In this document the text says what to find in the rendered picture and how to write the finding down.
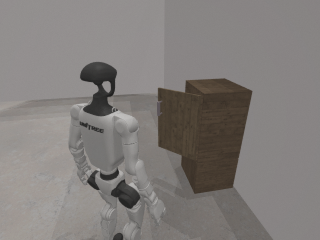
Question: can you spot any robot right forearm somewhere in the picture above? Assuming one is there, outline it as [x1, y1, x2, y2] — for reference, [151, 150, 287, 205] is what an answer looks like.
[132, 160, 158, 207]

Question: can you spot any robot left forearm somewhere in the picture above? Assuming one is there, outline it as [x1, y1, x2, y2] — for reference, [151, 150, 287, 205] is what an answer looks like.
[68, 145, 88, 170]

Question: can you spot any robot right upper arm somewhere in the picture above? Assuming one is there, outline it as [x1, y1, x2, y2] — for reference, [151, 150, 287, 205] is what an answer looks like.
[114, 113, 143, 176]

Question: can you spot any handle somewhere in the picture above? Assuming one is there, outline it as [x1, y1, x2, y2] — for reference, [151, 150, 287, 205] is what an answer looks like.
[157, 100, 163, 116]

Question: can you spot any robot head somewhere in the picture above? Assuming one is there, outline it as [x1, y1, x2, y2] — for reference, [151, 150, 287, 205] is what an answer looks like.
[80, 62, 118, 117]

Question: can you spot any robot left upper arm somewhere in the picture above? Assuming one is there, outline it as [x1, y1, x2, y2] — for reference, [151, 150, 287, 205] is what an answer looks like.
[68, 103, 88, 150]

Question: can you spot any cupboard door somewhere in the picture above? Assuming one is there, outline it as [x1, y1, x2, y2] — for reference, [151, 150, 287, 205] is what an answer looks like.
[158, 87, 202, 161]

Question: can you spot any robot left hand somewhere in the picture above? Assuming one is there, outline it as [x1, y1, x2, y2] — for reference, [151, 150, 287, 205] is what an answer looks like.
[77, 164, 93, 186]

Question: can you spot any right robot shin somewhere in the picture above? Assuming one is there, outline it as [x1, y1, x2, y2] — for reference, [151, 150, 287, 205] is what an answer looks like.
[124, 227, 142, 240]

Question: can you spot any robot right hand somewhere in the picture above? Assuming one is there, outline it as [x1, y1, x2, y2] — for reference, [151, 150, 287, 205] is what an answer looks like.
[146, 199, 167, 228]

